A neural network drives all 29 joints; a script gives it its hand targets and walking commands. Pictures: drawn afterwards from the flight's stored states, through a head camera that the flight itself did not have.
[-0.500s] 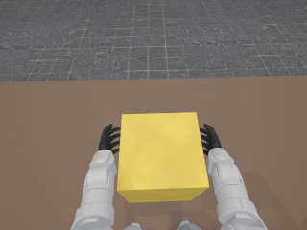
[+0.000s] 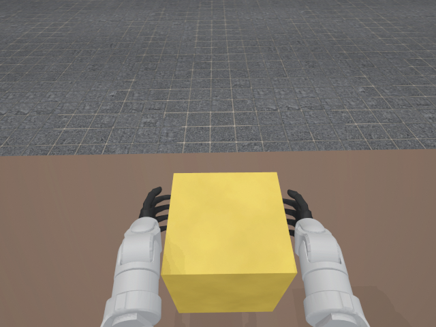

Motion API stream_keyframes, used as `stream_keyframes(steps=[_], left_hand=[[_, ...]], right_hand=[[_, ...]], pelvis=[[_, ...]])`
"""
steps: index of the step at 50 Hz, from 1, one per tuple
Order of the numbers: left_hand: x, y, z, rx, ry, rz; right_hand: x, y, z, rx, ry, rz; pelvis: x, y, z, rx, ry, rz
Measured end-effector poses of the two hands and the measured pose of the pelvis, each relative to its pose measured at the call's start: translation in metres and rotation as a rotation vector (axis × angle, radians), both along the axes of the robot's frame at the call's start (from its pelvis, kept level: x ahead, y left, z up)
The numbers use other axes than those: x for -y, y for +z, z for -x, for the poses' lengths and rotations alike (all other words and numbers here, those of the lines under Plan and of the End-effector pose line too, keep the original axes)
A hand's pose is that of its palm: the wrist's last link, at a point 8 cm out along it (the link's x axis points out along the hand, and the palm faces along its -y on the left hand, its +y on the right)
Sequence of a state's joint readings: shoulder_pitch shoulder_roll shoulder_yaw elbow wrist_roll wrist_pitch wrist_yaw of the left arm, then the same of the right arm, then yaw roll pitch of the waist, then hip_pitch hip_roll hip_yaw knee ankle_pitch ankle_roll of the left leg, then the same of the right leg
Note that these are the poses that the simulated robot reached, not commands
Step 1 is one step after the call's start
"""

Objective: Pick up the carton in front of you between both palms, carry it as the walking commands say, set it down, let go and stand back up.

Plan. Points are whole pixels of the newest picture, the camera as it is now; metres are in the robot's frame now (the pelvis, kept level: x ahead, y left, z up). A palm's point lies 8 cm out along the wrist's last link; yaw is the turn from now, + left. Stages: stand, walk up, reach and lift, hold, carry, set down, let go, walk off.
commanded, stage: reach and lift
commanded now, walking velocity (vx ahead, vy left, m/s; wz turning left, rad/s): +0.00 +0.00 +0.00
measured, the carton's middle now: (225, 245) +0.29 +0.00 -0.05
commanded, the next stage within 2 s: hold in 0.78 s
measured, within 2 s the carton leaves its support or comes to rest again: neither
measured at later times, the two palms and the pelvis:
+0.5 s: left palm (149, 217) +0.31 +0.15 +0.04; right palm (303, 218) +0.30 -0.15 +0.03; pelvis +0.01 +0.00 +0.01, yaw +0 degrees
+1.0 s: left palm (144, 214) +0.30 +0.15 +0.06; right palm (306, 214) +0.29 -0.15 +0.05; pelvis +0.01 +0.00 +0.01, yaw +0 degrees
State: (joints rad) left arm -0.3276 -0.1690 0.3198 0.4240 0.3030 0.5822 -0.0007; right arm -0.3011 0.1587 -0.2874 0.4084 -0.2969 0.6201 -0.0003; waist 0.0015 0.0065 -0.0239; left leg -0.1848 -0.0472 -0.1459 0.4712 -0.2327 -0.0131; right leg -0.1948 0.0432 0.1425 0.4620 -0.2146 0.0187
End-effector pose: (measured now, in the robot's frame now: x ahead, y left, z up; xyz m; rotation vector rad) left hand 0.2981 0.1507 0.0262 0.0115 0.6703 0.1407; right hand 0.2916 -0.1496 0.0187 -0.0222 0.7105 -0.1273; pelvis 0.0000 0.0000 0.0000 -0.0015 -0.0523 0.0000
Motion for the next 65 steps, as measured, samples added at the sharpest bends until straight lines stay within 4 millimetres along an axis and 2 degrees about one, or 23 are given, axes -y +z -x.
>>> stream_keyframes(steps=[8,34,41,48,65], left_hand=[[0.0,0.005,-0.002,0.015,0.008,0.003],[0.001,0.016,-0.008,0.01,-0.014,-0.021],[0.0,0.021,-0.006,0.017,-0.012,-0.02],[-0.001,0.035,-0.002,0.043,-0.007,-0.015],[0.0,0.034,0.002,0.028,0.003,-0.007]], right_hand=[[0.001,0.006,-0.004,0.015,0.001,-0.004],[0.0,0.017,-0.009,0.012,0.017,0.021],[0.0,0.022,-0.007,0.02,0.015,0.019],[-0.001,0.035,-0.004,0.046,0.014,0.014],[0.0,0.035,-0.001,0.031,0.006,0.002]], pelvis=[[0.001,0.001,0.002,0.005,0.002,-0.001],[0.002,0.007,-0.017,0.023,0.004,-0.001],[0.002,0.007,-0.016,0.033,0.003,0.0],[0.001,0.008,-0.014,0.054,0.003,-0.001],[0.002,0.006,-0.003,0.07,0.003,-0.001]])
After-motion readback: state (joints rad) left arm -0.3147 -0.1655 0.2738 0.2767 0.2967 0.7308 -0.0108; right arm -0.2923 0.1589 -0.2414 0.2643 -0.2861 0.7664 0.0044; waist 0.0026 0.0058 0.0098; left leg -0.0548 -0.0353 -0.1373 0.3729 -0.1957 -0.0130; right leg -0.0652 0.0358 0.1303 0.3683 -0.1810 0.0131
